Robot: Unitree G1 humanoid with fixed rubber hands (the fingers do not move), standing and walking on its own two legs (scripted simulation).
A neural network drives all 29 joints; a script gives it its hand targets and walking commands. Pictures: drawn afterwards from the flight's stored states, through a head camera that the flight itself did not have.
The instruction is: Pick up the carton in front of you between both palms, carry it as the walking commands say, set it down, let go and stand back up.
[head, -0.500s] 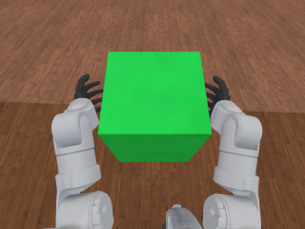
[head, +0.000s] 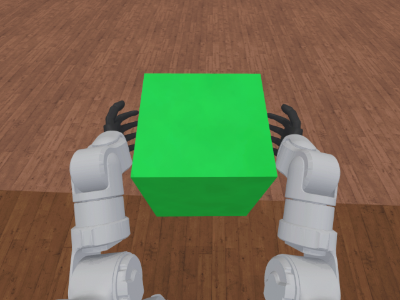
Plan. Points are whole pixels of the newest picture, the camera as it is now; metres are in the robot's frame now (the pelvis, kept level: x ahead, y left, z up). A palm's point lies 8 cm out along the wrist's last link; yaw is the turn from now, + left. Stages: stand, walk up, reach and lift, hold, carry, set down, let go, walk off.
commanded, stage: carry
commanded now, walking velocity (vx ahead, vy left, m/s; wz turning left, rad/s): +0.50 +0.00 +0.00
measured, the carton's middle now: (202, 154) +0.38 -0.02 +0.09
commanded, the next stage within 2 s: none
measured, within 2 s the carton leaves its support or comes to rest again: neither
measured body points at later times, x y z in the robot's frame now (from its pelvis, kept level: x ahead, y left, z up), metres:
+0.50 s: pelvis +0.32 -0.04 +0.07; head +0.35 -0.04 +0.52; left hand +0.66 +0.16 +0.19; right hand +0.71 -0.15 +0.19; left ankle +0.30 +0.07 -0.55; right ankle +0.34 -0.12 -0.65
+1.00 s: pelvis +0.66 -0.01 +0.12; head +0.68 -0.01 +0.57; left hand +1.04 +0.13 +0.27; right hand +1.02 -0.19 +0.28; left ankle +0.59 +0.08 -0.61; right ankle +0.79 -0.12 -0.57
